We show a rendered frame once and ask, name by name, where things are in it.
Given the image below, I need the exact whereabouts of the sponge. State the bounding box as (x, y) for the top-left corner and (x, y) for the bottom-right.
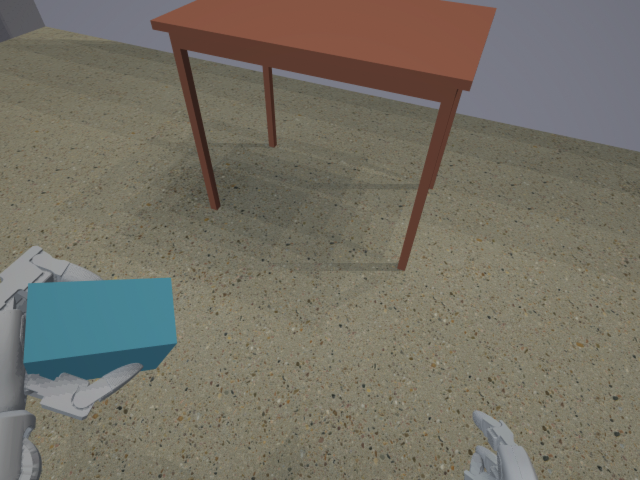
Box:
(23, 278), (177, 381)

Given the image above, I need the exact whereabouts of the table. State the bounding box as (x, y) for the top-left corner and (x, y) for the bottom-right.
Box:
(150, 0), (497, 271)

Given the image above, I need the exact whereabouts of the robot right hand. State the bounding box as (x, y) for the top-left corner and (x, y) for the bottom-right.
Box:
(464, 410), (538, 480)

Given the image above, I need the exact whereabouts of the left robot forearm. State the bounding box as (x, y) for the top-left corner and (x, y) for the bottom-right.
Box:
(0, 410), (42, 480)

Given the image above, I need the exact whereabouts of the robot left hand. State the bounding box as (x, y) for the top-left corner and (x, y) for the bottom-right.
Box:
(0, 246), (144, 421)

